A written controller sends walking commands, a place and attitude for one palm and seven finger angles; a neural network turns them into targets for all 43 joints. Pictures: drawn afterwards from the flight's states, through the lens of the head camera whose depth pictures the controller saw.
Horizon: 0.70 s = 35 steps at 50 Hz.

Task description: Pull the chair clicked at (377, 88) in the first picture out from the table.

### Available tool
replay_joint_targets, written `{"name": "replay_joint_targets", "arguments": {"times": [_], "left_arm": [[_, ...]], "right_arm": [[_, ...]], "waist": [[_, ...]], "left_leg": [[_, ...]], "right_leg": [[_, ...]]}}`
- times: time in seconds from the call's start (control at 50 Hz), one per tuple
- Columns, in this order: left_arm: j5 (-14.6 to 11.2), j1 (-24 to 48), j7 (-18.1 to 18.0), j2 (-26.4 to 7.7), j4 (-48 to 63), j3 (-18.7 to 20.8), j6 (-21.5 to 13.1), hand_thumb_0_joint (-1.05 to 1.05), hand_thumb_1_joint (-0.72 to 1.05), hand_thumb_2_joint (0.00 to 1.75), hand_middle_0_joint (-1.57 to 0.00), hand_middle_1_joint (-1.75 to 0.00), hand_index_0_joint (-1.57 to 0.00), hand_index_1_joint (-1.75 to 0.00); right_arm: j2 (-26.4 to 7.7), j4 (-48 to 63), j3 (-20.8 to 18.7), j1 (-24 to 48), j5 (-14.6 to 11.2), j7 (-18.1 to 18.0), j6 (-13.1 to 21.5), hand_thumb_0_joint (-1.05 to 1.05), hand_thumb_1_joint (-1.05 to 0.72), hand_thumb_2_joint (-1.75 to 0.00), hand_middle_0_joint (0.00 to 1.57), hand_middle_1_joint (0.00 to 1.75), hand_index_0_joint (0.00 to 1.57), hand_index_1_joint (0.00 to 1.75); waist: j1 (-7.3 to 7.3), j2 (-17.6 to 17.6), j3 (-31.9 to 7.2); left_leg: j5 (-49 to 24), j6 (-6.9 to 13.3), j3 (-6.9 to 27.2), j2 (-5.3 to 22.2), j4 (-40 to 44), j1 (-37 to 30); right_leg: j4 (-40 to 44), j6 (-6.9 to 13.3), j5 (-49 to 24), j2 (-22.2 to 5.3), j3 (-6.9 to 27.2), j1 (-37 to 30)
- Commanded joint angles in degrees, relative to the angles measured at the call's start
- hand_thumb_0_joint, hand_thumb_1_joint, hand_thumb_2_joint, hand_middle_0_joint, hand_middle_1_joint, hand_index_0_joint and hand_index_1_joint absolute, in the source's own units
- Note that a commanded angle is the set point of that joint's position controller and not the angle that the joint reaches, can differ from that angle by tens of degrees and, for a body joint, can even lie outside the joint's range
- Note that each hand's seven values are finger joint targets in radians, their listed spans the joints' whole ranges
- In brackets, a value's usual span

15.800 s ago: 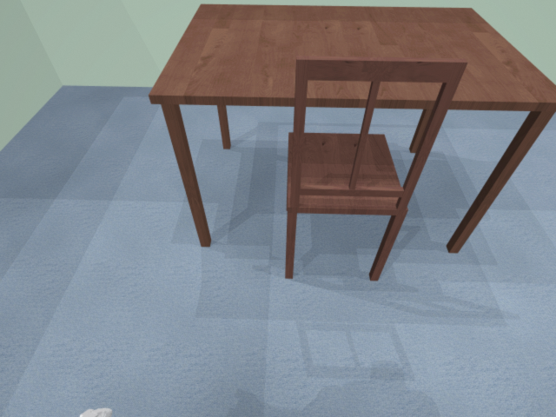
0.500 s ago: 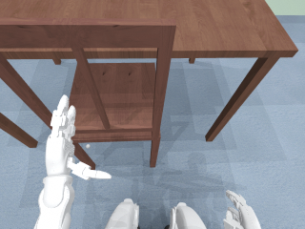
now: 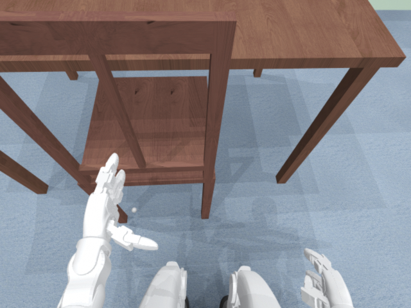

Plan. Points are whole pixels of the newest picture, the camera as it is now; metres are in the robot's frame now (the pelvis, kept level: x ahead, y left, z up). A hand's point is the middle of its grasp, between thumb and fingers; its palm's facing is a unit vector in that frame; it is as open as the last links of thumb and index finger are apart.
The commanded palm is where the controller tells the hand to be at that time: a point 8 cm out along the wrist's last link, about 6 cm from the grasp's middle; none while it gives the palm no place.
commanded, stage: aim the fingers beside a spindle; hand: left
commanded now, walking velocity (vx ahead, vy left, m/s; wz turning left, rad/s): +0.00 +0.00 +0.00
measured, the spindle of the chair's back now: (125, 125) +0.45 +0.18 +0.05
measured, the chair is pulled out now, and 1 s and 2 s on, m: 0.00 0.00 0.00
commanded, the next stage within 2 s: push the fingers through the gap in 0.48 s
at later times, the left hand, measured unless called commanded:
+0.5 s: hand (116, 195) +0.29 +0.16 +0.07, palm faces +0.13 -0.99 -0.05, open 16.9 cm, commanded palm +0.27 +0.22 +0.03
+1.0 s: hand (135, 187) +0.34 +0.15 +0.00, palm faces +0.04 -1.00 +0.00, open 16.9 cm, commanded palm +0.32 +0.21 +0.02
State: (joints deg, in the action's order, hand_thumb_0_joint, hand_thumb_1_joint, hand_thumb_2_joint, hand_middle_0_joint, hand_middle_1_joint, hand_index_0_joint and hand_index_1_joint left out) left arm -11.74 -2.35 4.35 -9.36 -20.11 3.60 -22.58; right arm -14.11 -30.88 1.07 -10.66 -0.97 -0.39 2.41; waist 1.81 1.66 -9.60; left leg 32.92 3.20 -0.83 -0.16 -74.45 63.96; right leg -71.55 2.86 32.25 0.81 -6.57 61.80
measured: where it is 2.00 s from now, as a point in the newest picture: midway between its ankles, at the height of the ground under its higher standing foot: outside the picture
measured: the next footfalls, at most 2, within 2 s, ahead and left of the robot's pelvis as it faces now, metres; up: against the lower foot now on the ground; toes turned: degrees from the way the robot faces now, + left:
none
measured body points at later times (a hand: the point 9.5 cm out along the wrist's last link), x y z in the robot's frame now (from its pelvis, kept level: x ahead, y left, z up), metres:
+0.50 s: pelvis +0.00 +0.00 +0.01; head +0.10 +0.01 +0.45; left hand +0.28 +0.21 +0.07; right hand +0.17 -0.24 -0.09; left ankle +0.02 +0.08 -0.62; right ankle +0.02 -0.10 -0.62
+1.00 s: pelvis -0.01 +0.00 +0.00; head +0.11 +0.00 +0.43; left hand +0.33 +0.21 +0.00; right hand +0.15 -0.25 -0.11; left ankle +0.02 +0.08 -0.62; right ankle +0.02 -0.10 -0.62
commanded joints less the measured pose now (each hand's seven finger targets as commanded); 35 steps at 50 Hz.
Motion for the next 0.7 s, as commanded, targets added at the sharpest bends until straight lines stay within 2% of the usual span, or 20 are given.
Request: {"name": "replay_joint_targets", "arguments": {"times": [0.0, 0.04, 0.08, 0.12, 0.16, 0.22, 0.26, 0.3, 0.32, 0.36, 0.38, 0.44, 0.48, 0.52, 0.56, 0.58, 0.6, 0.64, 0.66, 0.68], "left_arm": [[0.06, 7.71, -4.96, -12.66, 41.23, 6.21, -13.83, 0.0, -0.5, 0.3, -0.06, -0.08, -0.06, -0.08], [1.79, 2.78, -8.83, -12.33, 36.46, 7.69, -14.48, 0.0, -0.5, 0.3, -0.06, -0.08, -0.06, -0.08], [3.79, 1.4, -10.13, -10.74, 22.84, 8.21, -12.14, 0.0, -0.5, 0.3, -0.06, -0.08, -0.06, -0.08], [4.38, -1.88, -7.85, -4.43, 6.77, 3.89, -7.91, 0.0, -0.5, 0.3, -0.06, -0.08, -0.06, -0.08], [2.73, -0.53, -3.23, -0.23, 0.93, -0.39, -3.97, 0.0, -0.5, 0.3, -0.06, -0.08, -0.06, -0.08], [-0.28, 1.76, 2.24, 0.44, 2.5, -1.61, -1.84, 0.0, -0.5, 0.3, -0.06, -0.08, -0.06, -0.08], [-1.05, 9.11, 2.51, -3.45, 14.86, 0.2, -5.21, 0.0, -0.5, 0.3, -0.06, -0.08, -0.06, -0.08], [-0.96, 13.42, -0.58, -11.35, 34.3, 5.04, -11.26, 0.0, -0.5, 0.3, -0.06, -0.08, -0.06, -0.08], [-0.66, 8.82, -2.77, -11.08, 38.75, 4.97, -13.43, 0.0, -0.5, 0.3, -0.06, -0.08, -0.06, -0.08], [0.33, 2.79, -7.09, -12.24, 40.78, 6.93, -16.0, 0.0, -0.5, 0.3, -0.06, -0.08, -0.06, -0.08], [1.4, 1.32, -8.73, -14.01, 37.29, 8.81, -15.71, 0.0, -0.5, 0.3, -0.06, -0.08, -0.06, -0.08], [3.84, -1.73, -8.22, -7.21, 13.96, 5.73, -11.07, 0.0, -0.5, 0.3, -0.06, -0.08, -0.06, -0.08], [3.54, -3.85, -4.21, -0.99, 0.93, 0.55, -6.2, 0.0, -0.5, 0.3, -0.06, -0.08, -0.06, -0.08], [1.13, 1.68, 0.18, 0.39, 0.01, -1.58, -2.88, 0.0, -0.5, 0.3, -0.06, -0.08, -0.06, -0.08], [-0.87, 3.11, 2.92, -0.4, 2.32, -0.64, -2.15, 0.0, -0.5, 0.3, -0.06, -0.08, -0.06, -0.08], [-1.46, 7.44, 3.15, -2.75, 8.49, 0.56, -3.66, 0.0, -0.5, 0.3, -0.06, -0.08, -0.06, -0.08], [-1.45, 11.67, 2.58, -6.87, 16.32, 3.44, -6.05, 0.0, -0.5, 0.3, -0.06, -0.08, -0.06, -0.08], [-0.83, 15.7, -0.99, -12.89, 30.38, 7.72, -12.22, 0.0, -0.5, 0.3, -0.06, -0.08, -0.06, -0.08], [-0.4, 13.64, -3.03, -12.02, 33.79, 6.95, -14.76, 0.0, -0.5, 0.3, -0.06, -0.08, -0.06, -0.08], [0.33, 12.17, -5.55, -15.05, 33.95, 9.8, -16.46, 0.0, -0.5, 0.3, -0.06, -0.08, -0.06, -0.08]], "right_arm": [[-6.65, 7.59, -4.04, -1.54, 1.43, -1.36, 3.98, 0.0, -0.9, -0.9, 0.2, 0.3, 0.2, 0.3], [-5.71, 6.21, -3.63, -1.31, 1.7, -0.84, 3.64, 0.0, -0.9, -0.9, 0.2, 0.3, 0.2, 0.3], [-6.0, 4.49, -3.56, -0.72, 1.99, 0.04, 2.53, 0.0, -0.9, -0.9, 0.2, 0.3, 0.2, 0.3], [-6.84, 4.15, -3.23, 0.47, 1.46, 0.85, 1.27, 0.0, -0.9, -0.9, 0.2, 0.3, 0.2, 0.3], [-8.21, 5.79, -3.01, 1.12, -0.08, 0.85, 0.71, 0.0, -0.9, -0.9, 0.2, 0.3, 0.2, 0.3], [-9.13, 7.6, -3.53, -0.02, -1.37, 0.03, 1.05, 0.0, -0.9, -0.9, 0.2, 0.3, 0.2, 0.3], [-8.46, 8.17, -4.17, -0.14, -0.48, -0.84, 1.92, 0.0, -0.9, -0.9, 0.2, 0.3, 0.2, 0.3], [-7.57, 8.71, -4.38, -0.08, 0.59, -1.47, 3.15, 0.0, -0.9, -0.9, 0.2, 0.3, 0.2, 0.3], [-6.36, 8.22, -3.99, -0.99, 1.02, -1.49, 3.92, 0.0, -0.9, -0.9, 0.2, 0.3, 0.2, 0.3], [-5.56, 6.46, -3.66, -1.55, 1.62, -1.24, 4.39, 0.0, -0.9, -0.9, 0.2, 0.3, 0.2, 0.3], [-5.77, 5.49, -3.63, -1.96, 1.93, -1.07, 4.0, 0.0, -0.9, -0.9, 0.2, 0.3, 0.2, 0.3], [-6.33, 3.59, -3.3, 0.05, 1.77, 0.49, 2.32, 0.0, -0.9, -0.9, 0.2, 0.3, 0.2, 0.3], [-7.5, 4.28, -3.24, 0.95, 0.75, 0.91, 1.43, 0.0, -0.9, -0.9, 0.2, 0.3, 0.2, 0.3], [-9.07, 6.18, -3.17, 1.27, -1.09, 0.4, 1.09, 0.0, -0.9, -0.9, 0.2, 0.3, 0.2, 0.3], [-9.32, 7.16, -3.74, 0.04, -1.4, -0.42, 1.63, 0.0, -0.9, -0.9, 0.2, 0.3, 0.2, 0.3], [-9.18, 7.58, -3.85, 0.1, -0.9, -0.78, 2.02, 0.0, -0.9, -0.9, 0.2, 0.3, 0.2, 0.3], [-8.79, 7.73, -4.28, 0.09, -0.29, -1.25, 2.4, 0.0, -0.9, -0.9, 0.2, 0.3, 0.2, 0.3], [-7.4, 7.26, -4.18, -0.27, 0.89, -1.67, 3.54, 0.0, -0.9, -0.9, 0.2, 0.3, 0.2, 0.3], [-6.55, 6.61, -3.9, -0.62, 1.44, -1.61, 4.15, 0.0, -0.9, -0.9, 0.2, 0.3, 0.2, 0.3], [-6.67, 5.56, -3.88, -1.08, 1.92, -1.63, 4.3, 0.0, -0.9, -0.9, 0.2, 0.3, 0.2, 0.3]], "waist": [[-3.14, 9.84, -34.66], [-2.34, 8.14, -28.07], [-0.02, 2.92, -20.09], [2.25, -4.59, -9.86], [2.21, -7.46, -7.25], [1.5, -6.62, -11.84], [1.27, -3.53, -19.84], [-1.85, 6.09, -31.37], [-2.65, 8.69, -33.73], [-2.82, 9.86, -31.28], [-1.86, 7.65, -28.45], [1.74, -0.71, -12.53], [3.14, -6.16, -5.58], [2.6, -7.25, -6.86], [1.79, -7.22, -12.01], [1.75, -4.97, -16.17], [0.59, -1.96, -22.62], [-1.73, 5.99, -30.57], [-1.93, 7.32, -32.19], [-1.85, 7.37, -30.85]], "left_leg": [[-31.35, -3.3, 5.09, 0.67, 12.14, -29.01], [-32.4, -3.74, 5.12, 1.0, 12.24, -26.1], [-25.9, -2.61, 4.92, 0.72, 10.84, -17.63], [-13.98, -2.18, 4.44, 0.25, 10.22, -8.46], [-8.1, -1.74, 3.88, -0.65, 11.06, -5.46], [-8.56, -1.18, 3.86, -0.58, 11.23, -7.05], [-12.75, -0.92, 3.7, -0.17, 9.79, -10.31], [-22.03, -1.5, 3.8, 0.15, 10.63, -20.17], [-27.2, -2.16, 3.79, 0.19, 11.45, -25.16], [-33.1, -3.38, 4.26, 0.64, 12.23, -27.84], [-32.68, -3.27, 4.63, 0.81, 11.79, -25.05], [-18.94, -2.37, 4.49, 0.43, 10.15, -11.48], [-10.11, -1.85, 4.05, -0.14, 9.99, -5.45], [-6.17, -1.43, 3.9, -0.75, 11.14, -5.45], [-7.62, -1.07, 3.79, -0.66, 10.23, -6.05], [-9.67, -0.94, 3.71, -0.41, 9.4, -7.26], [-13.04, -0.94, 3.4, -0.24, 9.1, -10.12], [-22.57, -1.66, 3.77, 0.2, 9.78, -18.91], [-26.3, -2.07, 3.83, 0.26, 9.75, -22.06], [-28.05, -2.58, 4.43, 0.52, 9.53, -21.89]], "right_leg": [[8.35, -0.15, -21.69, -0.05, 5.15, -15.09], [7.81, -0.25, -21.84, -0.01, 4.49, -13.38], [8.3, -0.8, -19.68, 0.16, 4.45, -12.31], [9.87, -1.34, -12.79, 0.35, 4.24, -9.18], [12.26, -1.23, -7.72, 0.08, 5.08, -10.24], [13.43, -1.05, -8.01, -0.3, 6.26, -13.03], [12.02, -1.3, -12.64, -0.55, 6.9, -15.08], [9.96, -0.66, -19.49, -0.45, 7.1, -18.52], [9.38, -0.36, -21.68, -0.33, 6.24, -18.17], [8.68, -0.12, -23.43, 0.01, 5.17, -15.79], [8.38, -0.23, -23.49, 0.3, 4.83, -14.95], [9.31, -1.09, -16.68, 0.28, 4.48, -10.77], [11.47, -1.2, -10.01, 0.22, 4.92, -8.04], [13.51, -1.17, -5.18, -0.16, 5.91, -10.01], [13.67, -1.23, -6.47, -0.49, 6.93, -12.7], [12.64, -1.25, -8.97, -0.57, 7.24, -13.64], [11.56, -1.26, -12.67, -0.72, 7.76, -16.01], [8.89, -0.6, -19.72, -0.36, 6.94, -17.5], [7.89, -0.53, -21.19, -0.11, 6.41, -16.02], [6.88, -0.3, -20.97, 0.24, 5.72, -13.57]]}}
